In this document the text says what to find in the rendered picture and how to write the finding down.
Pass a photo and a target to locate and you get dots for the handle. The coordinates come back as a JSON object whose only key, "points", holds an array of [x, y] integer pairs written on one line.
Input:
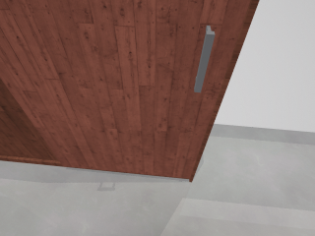
{"points": [[204, 59]]}

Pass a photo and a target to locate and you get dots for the wardrobe door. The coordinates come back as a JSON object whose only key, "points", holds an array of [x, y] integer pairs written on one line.
{"points": [[18, 136], [109, 84]]}

